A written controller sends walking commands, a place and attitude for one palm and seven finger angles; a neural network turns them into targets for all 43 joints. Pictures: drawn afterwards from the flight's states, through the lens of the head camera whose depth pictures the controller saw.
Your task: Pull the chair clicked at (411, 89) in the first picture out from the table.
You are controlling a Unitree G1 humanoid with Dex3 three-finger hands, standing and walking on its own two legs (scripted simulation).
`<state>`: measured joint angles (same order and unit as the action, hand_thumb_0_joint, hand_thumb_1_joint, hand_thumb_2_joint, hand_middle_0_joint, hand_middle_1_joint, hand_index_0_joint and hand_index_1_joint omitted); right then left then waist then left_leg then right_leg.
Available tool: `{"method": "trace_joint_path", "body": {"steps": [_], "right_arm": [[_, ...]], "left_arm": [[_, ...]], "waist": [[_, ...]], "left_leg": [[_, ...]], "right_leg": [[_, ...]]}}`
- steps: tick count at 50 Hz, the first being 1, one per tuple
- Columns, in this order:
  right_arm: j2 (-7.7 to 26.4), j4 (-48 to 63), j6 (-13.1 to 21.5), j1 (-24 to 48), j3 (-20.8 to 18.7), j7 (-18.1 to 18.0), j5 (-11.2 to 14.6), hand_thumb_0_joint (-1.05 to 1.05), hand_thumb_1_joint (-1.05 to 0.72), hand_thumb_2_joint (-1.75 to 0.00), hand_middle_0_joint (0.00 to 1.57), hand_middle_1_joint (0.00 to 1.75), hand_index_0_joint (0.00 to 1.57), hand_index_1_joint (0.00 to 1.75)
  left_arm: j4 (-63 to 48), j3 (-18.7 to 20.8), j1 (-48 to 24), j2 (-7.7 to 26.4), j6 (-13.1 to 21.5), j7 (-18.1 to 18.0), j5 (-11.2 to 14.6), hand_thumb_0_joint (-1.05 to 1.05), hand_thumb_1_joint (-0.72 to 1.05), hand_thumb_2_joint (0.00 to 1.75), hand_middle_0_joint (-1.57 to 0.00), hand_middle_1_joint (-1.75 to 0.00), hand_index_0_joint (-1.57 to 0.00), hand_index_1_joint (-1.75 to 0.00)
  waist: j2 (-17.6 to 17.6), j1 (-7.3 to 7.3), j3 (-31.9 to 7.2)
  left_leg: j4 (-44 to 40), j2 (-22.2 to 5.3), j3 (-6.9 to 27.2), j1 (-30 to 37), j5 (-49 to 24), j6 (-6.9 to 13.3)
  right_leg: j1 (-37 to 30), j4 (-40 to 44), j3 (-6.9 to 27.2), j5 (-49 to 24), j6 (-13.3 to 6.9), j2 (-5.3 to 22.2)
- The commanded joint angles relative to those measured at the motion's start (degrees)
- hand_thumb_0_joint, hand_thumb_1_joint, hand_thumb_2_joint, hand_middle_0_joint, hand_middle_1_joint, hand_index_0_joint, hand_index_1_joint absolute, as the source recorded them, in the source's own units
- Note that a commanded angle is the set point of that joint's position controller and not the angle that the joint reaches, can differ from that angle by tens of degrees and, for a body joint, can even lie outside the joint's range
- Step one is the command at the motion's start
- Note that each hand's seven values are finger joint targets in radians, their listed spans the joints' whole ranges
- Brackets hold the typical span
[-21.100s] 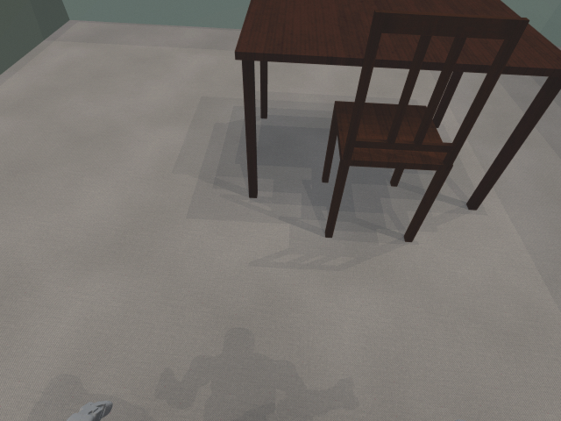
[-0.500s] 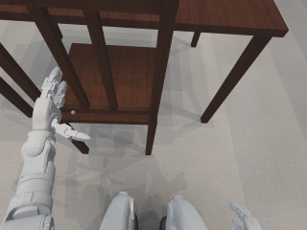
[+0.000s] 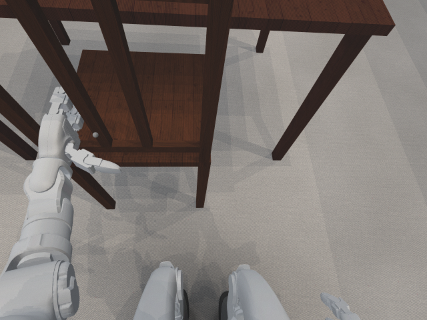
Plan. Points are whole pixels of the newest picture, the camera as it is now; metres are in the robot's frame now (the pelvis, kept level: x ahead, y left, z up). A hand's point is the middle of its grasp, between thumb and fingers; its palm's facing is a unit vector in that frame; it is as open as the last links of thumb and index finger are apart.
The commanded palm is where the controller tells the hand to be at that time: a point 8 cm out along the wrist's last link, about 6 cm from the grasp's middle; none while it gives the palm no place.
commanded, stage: push the fingers through the gap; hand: left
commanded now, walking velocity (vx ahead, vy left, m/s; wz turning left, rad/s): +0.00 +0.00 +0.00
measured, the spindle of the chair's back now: (77, 93) +0.49 +0.23 +0.07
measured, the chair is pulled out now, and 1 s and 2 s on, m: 0.00 0.00 0.03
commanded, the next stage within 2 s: hook a spindle and tug to test in 0.50 s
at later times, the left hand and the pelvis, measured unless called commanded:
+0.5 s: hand (88, 130) +0.44 +0.22 +0.03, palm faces +0.03 -1.00 -0.04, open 16.9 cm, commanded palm +0.43 +0.26 +0.03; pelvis +0.00 +0.01 +0.00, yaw +0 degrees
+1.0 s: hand (97, 127) +0.45 +0.21 +0.03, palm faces +0.03 -1.00 -0.03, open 15.0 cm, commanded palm +0.44 +0.25 +0.02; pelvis +0.00 +0.01 +0.00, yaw +0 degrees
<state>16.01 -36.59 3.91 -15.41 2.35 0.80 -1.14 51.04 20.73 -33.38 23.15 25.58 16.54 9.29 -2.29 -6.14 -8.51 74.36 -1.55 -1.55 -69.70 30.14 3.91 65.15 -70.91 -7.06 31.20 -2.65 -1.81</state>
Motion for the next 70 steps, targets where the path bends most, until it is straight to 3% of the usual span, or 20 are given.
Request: {"method": "trace_joint_path", "body": {"steps": [1,4,12,15,21,25,30,32,39,41,45,50,52,55,58,61,62,66,67,70], "right_arm": [[10.1,3.6,1.3,-7.3,-3.7,-0.7,-0.1,0.00,-0.90,-0.90,0.20,0.30,0.20,0.30],[10.3,3.0,0.8,-7.7,-3.6,-0.6,-0.1,0.00,-0.90,-0.90,0.20,0.30,0.20,0.30],[10.2,5.0,-0.7,-8.1,-4.1,0.3,0.3,0.00,-0.90,-0.90,0.20,0.30,0.20,0.30],[10.1,4.7,-0.9,-8.2,-4.0,0.2,0.4,0.00,-0.90,-0.90,0.20,0.30,0.20,0.30],[10.1,3.6,-0.4,-8.4,-4.4,0.2,-0.1,0.00,-0.90,-0.90,0.20,0.30,0.20,0.30],[10.1,2.8,-0.6,-8.2,-4.2,0.1,0.1,0.00,-0.90,-0.90,0.20,0.30,0.20,0.30],[10.4,3.5,-0.8,-7.8,-4.1,0.0,0.2,0.00,-0.90,-0.90,0.20,0.30,0.20,0.30],[10.1,3.8,-0.9,-7.6,-4.2,0.2,-0.1,0.00,-0.90,-0.90,0.20,0.30,0.20,0.30],[9.9,3.6,-1.3,-7.2,-3.9,0.3,-0.1,0.00,-0.90,-0.90,0.20,0.30,0.20,0.30],[10.2,3.8,-1.3,-7.4,-4.0,0.2,-0.2,0.00,-0.90,-0.90,0.20,0.30,0.20,0.30],[9.8,3.9,-1.3,-7.6,-4.1,0.4,-0.2,0.00,-0.90,-0.90,0.20,0.30,0.20,0.30],[9.8,3.3,-1.6,-7.6,-3.7,0.0,0.0,0.00,-0.90,-0.90,0.20,0.30,0.20,0.30],[10.0,3.4,-1.6,-7.9,-3.9,0.1,-0.2,0.00,-0.90,-0.90,0.20,0.30,0.20,0.30],[9.8,3.3,-1.6,-8.2,-3.8,0.0,-0.2,0.00,-0.90,-0.90,0.20,0.30,0.20,0.30],[9.9,2.9,-1.9,-8.4,-3.8,0.1,-0.2,0.00,-0.90,-0.90,0.20,0.30,0.20,0.30],[10.0,3.4,-1.9,-8.6,-3.9,-0.1,-0.1,0.00,-0.90,-0.90,0.20,0.30,0.20,0.30],[9.7,3.7,-2.0,-8.2,-3.8,0.1,0.0,0.00,-0.90,-0.90,0.20,0.30,0.20,0.30],[9.8,3.9,-2.1,-8.3,-4.1,0.4,0.1,0.00,-0.90,-0.90,0.20,0.30,0.20,0.30],[9.6,4.1,-2.1,-8.1,-4.1,0.6,0.1,0.00,-0.90,-0.90,0.20,0.30,0.20,0.30],[9.8,3.6,-2.0,-8.3,-4.2,0.3,0.2,0.00,-0.90,-0.90,0.20,0.30,0.20,0.30]], "left_arm": [[-11.8,4.8,-22.8,17.3,6.0,-1.1,0.0,0.00,-0.50,0.30,-0.06,-0.08,-0.06,-0.08],[-7.4,3.7,-23.9,16.1,5.1,-0.8,-0.6,0.00,-0.50,0.30,-0.06,-0.08,-0.06,-0.08],[-11.1,3.7,-17.6,15.1,3.3,1.0,0.8,0.00,-0.50,0.30,-0.06,-0.08,-0.06,-0.08],[-10.8,5.1,-17.3,16.3,3.8,0.2,1.0,0.00,-0.50,0.30,-0.06,-0.08,-0.06,-0.08],[-15.3,2.5,-20.9,14.3,6.7,-1.0,0.0,0.00,-0.50,0.30,-0.06,-0.08,-0.06,-0.08],[-10.4,-0.3,-21.4,11.2,5.9,-0.7,-0.3,0.00,-0.50,0.30,-0.06,-0.08,-0.06,-0.08],[-9.2,1.1,-20.5,12.5,5.3,-0.9,-0.2,0.00,-0.50,0.30,-0.06,-0.08,-0.06,-0.08],[-11.2,0.7,-20.6,11.7,5.8,-1.4,0.0,0.00,-0.50,0.30,-0.10,-0.19,-0.10,-0.19],[-8.0,0.6,-22.6,11.4,6.4,-2.8,-1.0,0.00,-0.50,0.30,-0.22,-0.57,-0.22,-0.57],[-8.8,2.2,-22.8,13.6,6.9,-3.0,-1.3,0.00,-0.50,0.30,-0.25,-0.68,-0.25,-0.68],[-10.5,-0.5,-24.1,10.9,7.0,-2.5,-1.1,0.00,-0.50,0.30,-0.32,-0.90,-0.32,-0.90],[-6.3,0.5,-25.3,12.0,6.0,-2.5,-1.2,0.00,-0.22,0.42,-0.41,-1.18,-0.41,-1.18],[-7.9,1.0,-25.0,12.8,6.3,-2.4,-1.4,0.00,-0.11,0.47,-0.45,-1.29,-0.45,-1.29],[-7.6,0.7,-25.5,12.5,6.4,-2.2,-1.0,0.00,0.06,0.54,-0.50,-1.45,-0.50,-1.45],[-6.7,0.9,-26.1,13.0,6.1,-1.7,-1.1,0.00,0.23,0.61,-0.50,-1.45,-0.50,-1.45],[-7.5,3.9,-23.8,16.5,6.1,-1.1,-1.0,0.00,0.40,0.68,-0.50,-1.45,-0.50,-1.45],[-8.6,1.6,-23.1,13.8,6.0,-0.8,-0.8,0.00,0.45,0.71,-0.50,-1.45,-0.50,-1.45],[-11.5,1.7,-20.3,13.4,5.5,-1.0,-0.1,0.00,0.68,0.80,-0.50,-1.45,-0.50,-1.45],[-11.9,0.2,-19.4,11.4,5.2,-1.1,0.0,0.00,0.73,0.83,-0.50,-1.45,-0.50,-1.45],[-11.0,1.2,-20.6,12.7,5.3,-1.9,-0.4,0.00,0.90,0.90,-0.50,-1.45,-0.50,-1.45]], "waist": [[-6.1,-0.50,-29.2],[-5.1,-1.64,-27.0],[-5.7,0.10,-31.0],[-3.1,-0.38,-28.1],[-8.6,-0.87,-29.7],[-7.6,-2.03,-25.8],[-7.3,-0.96,-26.5],[-7.5,-0.76,-28.2],[-5.2,-1.74,-24.9],[-6.3,-1.16,-27.1],[-8.1,-1.51,-29.3],[-4.7,-2.33,-25.8],[-7.0,-1.47,-28.4],[-5.8,-2.00,-29.1],[-5.3,-2.32,-28.4],[-5.9,-0.90,-30.2],[-7.4,-1.13,-30.6],[-8.4,-0.50,-31.0],[-7.8,-0.74,-30.7],[-5.3,-1.49,-28.7]], "left_leg": [[-7.2,-0.1,7.5,25.7,-21.3,-2.7],[-6.9,-0.3,7.1,23.5,-19.4,-2.3],[-8.0,-0.2,7.2,26.6,-24.9,-2.5],[-8.0,-0.2,6.6,23.4,-22.3,-2.1],[-8.9,-0.6,8.4,31.3,-24.0,-3.3],[-9.4,-0.8,8.9,30.5,-21.6,-3.3],[-9.9,-0.7,9.2,30.4,-21.4,-3.5],[-9.8,-0.7,9.4,32.1,-23.3,-3.9],[-9.4,-0.5,8.8,27.4,-18.5,-3.2],[-9.2,-0.5,8.9,28.5,-20.0,-3.4],[-8.8,-0.6,9.1,31.2,-22.9,-3.7],[-8.3,-0.2,8.0,25.2,-18.2,-2.5],[-8.4,-0.3,8.3,27.6,-20.0,-2.9],[-7.8,-0.2,8.1,27.3,-21.3,-2.7],[-7.5,-0.2,7.7,25.6,-20.4,-2.4],[-7.2,0.0,7.1,25.1,-22.9,-2.4],[-7.6,0.0,7.1,27.0,-23.6,-2.6],[-8.3,-0.5,7.9,30.5,-27.2,-3.1],[-8.6,-0.5,8.1,30.9,-27.1,-3.2],[-8.2,-0.5,7.7,28.0,-24.8,-2.6]], "right_leg": [[-7.2,7.9,5.7,-14.8,0.3,-0.4],[-6.2,8.2,5.8,-13.7,0.5,-0.4],[-9.6,8.8,5.8,-18.5,0.5,-0.5],[-10.3,9.2,6.0,-17.4,0.6,-0.7],[-5.7,9.3,5.1,-15.2,0.2,-0.7],[-2.6,9.5,4.5,-12.6,0.1,-0.6],[-3.2,9.3,4.3,-12.4,0.0,-0.5],[-3.8,9.4,4.3,-13.4,0.1,-0.5],[-3.3,9.1,4.6,-11.3,0.3,-0.5],[-3.8,8.7,4.7,-12.2,0.2,-0.5],[-3.5,8.5,4.7,-13.6,0.1,-0.5],[-4.6,9.1,5.3,-12.2,0.4,-0.5],[-4.5,8.7,5.3,-12.9,0.2,-0.5],[-5.4,8.7,5.3,-14.5,0.3,-0.7],[-6.0,8.9,5.7,-14.4,0.4,-0.6],[-8.7,8.3,6.1,-17.1,0.3,-0.6],[-8.0,8.7,6.0,-17.2,0.3,-0.6],[-7.2,8.9,5.3,-18.4,0.2,-0.7],[-7.3,9.3,5.2,-18.1,0.3,-0.7],[-7.3,9.1,5.3,-17.5,0.5,-0.8]]}}
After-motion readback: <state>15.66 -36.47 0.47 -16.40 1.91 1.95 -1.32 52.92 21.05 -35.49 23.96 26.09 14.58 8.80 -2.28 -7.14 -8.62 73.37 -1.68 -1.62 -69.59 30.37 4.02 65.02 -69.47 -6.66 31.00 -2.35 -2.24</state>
